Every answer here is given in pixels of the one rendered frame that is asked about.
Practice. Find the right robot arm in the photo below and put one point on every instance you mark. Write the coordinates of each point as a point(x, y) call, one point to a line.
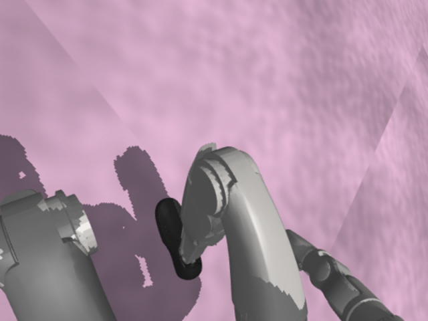
point(350, 299)

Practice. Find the right robot hand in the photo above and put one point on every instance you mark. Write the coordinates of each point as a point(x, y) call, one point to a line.
point(300, 247)

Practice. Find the right robot foot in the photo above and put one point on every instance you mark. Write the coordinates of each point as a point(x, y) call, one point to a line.
point(168, 220)

